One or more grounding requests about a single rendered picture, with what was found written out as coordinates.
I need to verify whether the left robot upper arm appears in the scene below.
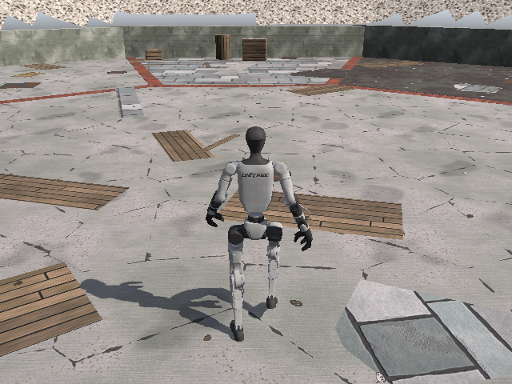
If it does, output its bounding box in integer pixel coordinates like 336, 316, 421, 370
214, 161, 239, 203

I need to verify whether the left robot hand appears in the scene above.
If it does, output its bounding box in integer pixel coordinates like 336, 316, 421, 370
206, 212, 224, 227

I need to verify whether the robot right forearm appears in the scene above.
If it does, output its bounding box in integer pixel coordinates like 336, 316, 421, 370
290, 194, 309, 232

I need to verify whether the right robot hand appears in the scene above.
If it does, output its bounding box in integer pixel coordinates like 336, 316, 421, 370
294, 228, 313, 251

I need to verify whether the right robot upper arm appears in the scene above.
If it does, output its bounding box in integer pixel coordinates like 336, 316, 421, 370
272, 161, 297, 206

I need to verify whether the robot left forearm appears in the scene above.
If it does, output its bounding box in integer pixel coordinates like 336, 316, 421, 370
207, 190, 221, 215

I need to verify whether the left robot shin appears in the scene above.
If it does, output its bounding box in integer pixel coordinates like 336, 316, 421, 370
230, 274, 243, 330

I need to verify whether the left robot foot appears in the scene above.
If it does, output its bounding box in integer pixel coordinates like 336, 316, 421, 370
230, 320, 244, 342

